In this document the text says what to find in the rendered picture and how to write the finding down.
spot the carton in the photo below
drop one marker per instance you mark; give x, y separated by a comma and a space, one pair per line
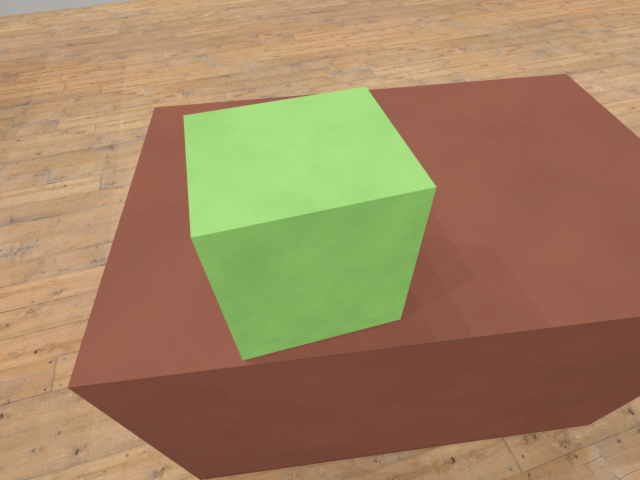
307, 215

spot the pedestal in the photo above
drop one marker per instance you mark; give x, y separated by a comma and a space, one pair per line
522, 315

